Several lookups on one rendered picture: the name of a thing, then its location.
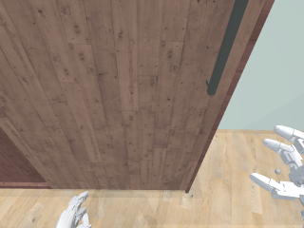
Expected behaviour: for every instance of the wardrobe door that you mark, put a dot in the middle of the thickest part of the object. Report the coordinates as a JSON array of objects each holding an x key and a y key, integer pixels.
[
  {"x": 14, "y": 166},
  {"x": 112, "y": 94}
]

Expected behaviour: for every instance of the handle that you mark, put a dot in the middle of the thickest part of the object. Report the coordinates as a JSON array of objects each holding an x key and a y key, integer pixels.
[{"x": 229, "y": 37}]

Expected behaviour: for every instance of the robot left hand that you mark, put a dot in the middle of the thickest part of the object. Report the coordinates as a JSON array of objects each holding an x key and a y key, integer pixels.
[{"x": 70, "y": 219}]

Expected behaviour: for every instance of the robot right hand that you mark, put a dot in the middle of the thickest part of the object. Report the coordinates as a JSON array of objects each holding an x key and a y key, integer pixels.
[{"x": 290, "y": 154}]

